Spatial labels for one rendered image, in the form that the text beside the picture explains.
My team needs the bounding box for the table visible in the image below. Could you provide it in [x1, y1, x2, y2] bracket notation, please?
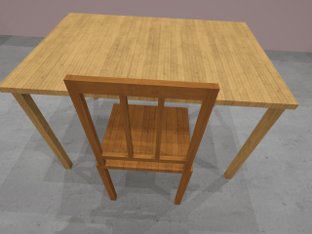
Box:
[0, 13, 299, 179]

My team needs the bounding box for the chair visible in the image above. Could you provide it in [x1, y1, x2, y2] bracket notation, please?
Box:
[63, 74, 220, 205]

